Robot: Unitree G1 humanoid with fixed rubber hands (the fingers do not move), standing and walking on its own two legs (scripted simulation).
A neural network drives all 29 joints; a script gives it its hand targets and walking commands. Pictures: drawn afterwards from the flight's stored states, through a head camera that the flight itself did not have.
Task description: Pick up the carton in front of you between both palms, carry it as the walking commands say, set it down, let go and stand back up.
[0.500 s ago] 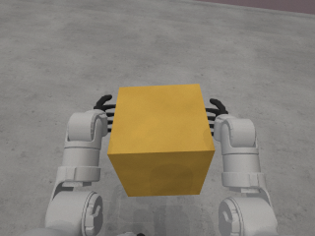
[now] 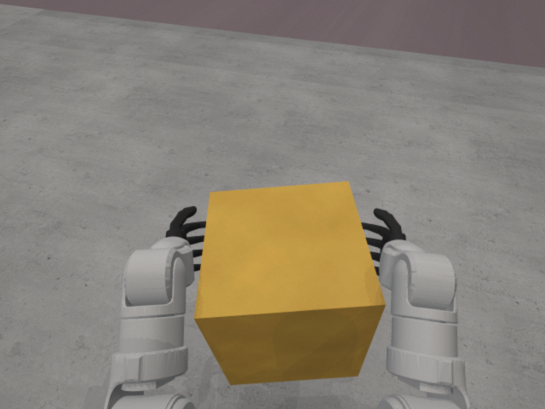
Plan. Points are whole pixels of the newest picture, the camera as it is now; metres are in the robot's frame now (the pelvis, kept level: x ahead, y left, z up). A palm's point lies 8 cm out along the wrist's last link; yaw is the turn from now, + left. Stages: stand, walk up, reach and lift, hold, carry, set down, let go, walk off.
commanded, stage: carry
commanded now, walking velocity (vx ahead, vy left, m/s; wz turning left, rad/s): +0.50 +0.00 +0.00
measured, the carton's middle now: (286, 287) +0.30 -0.01 +0.01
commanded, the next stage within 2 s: none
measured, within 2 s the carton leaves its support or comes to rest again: neither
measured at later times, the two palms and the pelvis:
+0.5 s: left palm (194, 141) +0.57 +0.17 +0.08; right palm (348, 148) +0.55 -0.13 +0.09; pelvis +0.30 +0.04 +0.00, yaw -3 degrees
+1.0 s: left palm (237, 74) +0.86 +0.11 +0.08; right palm (352, 78) +0.87 -0.18 +0.07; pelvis +0.60 -0.04 +0.01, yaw +0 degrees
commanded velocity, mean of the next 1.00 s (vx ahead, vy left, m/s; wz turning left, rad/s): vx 0.50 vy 0.00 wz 0.00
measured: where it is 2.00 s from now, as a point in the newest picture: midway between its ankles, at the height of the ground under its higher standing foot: (281, 194)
